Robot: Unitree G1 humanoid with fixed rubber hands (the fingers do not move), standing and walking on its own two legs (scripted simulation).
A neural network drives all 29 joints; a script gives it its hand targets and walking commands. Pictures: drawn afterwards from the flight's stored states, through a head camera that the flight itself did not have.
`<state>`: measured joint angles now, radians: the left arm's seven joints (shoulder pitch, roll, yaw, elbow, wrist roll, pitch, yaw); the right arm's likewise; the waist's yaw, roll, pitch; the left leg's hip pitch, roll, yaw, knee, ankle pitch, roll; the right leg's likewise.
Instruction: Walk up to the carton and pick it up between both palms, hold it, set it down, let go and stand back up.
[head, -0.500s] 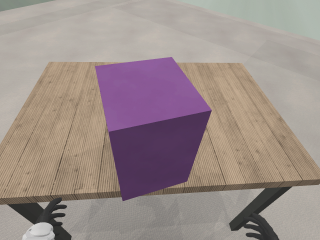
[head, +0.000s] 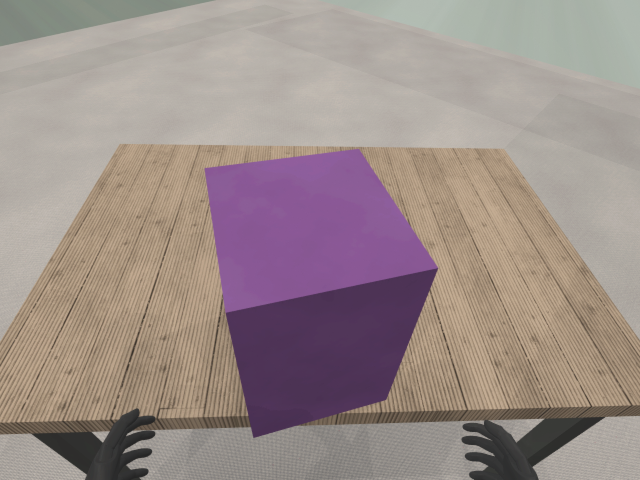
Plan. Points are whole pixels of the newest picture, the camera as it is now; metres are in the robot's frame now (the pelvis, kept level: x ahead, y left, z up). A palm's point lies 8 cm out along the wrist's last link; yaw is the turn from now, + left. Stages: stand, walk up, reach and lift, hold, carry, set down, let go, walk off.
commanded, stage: reach and lift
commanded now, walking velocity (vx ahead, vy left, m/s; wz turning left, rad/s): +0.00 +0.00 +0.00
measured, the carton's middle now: (305, 296) +0.34 +0.01 +0.06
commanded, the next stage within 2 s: none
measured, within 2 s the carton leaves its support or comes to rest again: neither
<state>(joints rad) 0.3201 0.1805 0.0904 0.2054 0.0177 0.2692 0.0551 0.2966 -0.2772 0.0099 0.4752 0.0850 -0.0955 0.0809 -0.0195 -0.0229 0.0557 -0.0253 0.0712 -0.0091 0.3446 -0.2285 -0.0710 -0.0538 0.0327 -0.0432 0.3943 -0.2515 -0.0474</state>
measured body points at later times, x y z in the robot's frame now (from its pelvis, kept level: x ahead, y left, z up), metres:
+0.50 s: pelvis -0.01 +0.02 +0.00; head -0.05 +0.03 +0.45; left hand +0.16 +0.21 +0.01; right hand +0.15 -0.25 +0.00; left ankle -0.02 +0.17 -0.74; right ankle -0.02 -0.08 -0.74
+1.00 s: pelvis -0.04 +0.00 +0.00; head -0.06 +0.00 +0.45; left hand +0.18 +0.18 +0.06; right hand +0.20 -0.23 +0.05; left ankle -0.02 +0.17 -0.74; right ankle -0.02 -0.08 -0.74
